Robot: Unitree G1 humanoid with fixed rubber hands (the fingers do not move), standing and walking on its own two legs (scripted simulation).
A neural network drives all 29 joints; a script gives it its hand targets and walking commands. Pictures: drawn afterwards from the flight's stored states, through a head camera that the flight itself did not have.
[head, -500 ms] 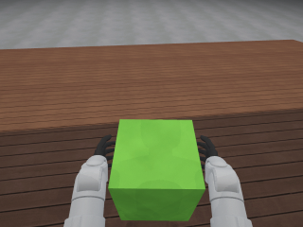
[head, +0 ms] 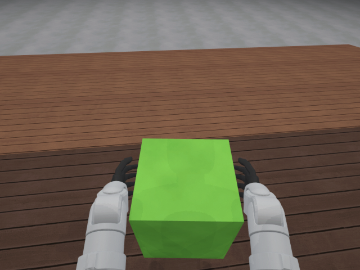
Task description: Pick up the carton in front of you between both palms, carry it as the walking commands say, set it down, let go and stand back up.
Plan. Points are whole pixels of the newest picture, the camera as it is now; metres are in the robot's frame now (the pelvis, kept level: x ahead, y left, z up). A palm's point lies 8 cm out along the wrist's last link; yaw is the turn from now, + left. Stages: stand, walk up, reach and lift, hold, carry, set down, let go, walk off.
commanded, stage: hold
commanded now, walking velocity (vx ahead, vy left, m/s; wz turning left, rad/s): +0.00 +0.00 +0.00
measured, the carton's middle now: (184, 201) +0.30 +0.00 -0.02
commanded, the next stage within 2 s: carry in 0.56 s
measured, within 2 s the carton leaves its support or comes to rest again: neither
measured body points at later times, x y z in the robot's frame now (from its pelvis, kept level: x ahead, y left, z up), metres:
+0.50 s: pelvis +0.00 +0.00 +0.00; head -0.04 +0.00 +0.45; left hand +0.30 +0.15 +0.04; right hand +0.30 -0.15 +0.04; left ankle +0.02 +0.13 -0.74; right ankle +0.02 -0.12 -0.74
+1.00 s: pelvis +0.11 +0.01 +0.00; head +0.10 +0.01 +0.45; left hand +0.40 +0.15 +0.07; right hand +0.39 -0.16 +0.07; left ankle +0.02 +0.13 -0.75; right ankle +0.13 -0.09 -0.73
